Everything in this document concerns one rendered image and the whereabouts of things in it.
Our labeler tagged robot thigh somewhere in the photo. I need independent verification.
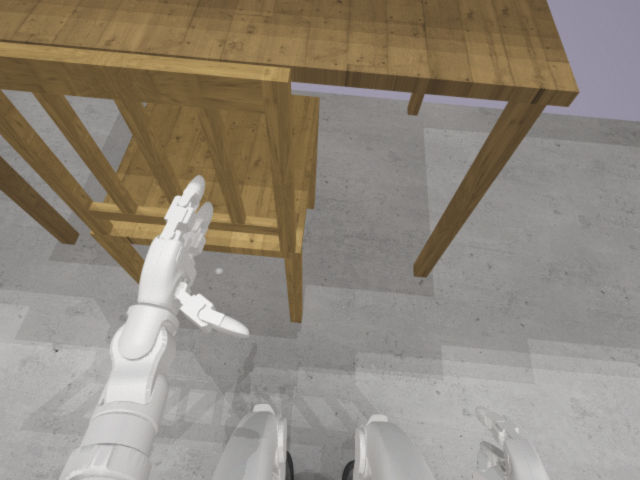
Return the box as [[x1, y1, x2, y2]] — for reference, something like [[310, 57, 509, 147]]
[[355, 421, 436, 480], [211, 411, 287, 480]]

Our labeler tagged robot right thigh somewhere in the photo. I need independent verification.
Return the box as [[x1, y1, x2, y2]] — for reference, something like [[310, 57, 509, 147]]
[[355, 421, 436, 480]]

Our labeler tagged table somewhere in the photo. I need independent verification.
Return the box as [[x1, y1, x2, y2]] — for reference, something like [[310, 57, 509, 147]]
[[0, 0, 580, 278]]

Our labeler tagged robot left thigh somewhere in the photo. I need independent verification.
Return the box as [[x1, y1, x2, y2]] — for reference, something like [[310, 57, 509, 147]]
[[211, 411, 287, 480]]

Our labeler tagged chair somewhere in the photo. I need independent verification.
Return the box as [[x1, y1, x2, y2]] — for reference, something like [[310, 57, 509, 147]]
[[0, 42, 320, 323]]

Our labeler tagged left robot hand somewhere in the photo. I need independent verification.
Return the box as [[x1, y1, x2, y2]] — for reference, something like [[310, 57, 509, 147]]
[[137, 175, 249, 339]]

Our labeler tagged right robot hand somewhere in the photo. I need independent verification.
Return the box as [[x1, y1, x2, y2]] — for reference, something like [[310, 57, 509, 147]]
[[472, 406, 549, 480]]

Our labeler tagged robot left forearm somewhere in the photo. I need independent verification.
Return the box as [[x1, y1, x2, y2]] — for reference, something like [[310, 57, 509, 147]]
[[59, 303, 180, 480]]

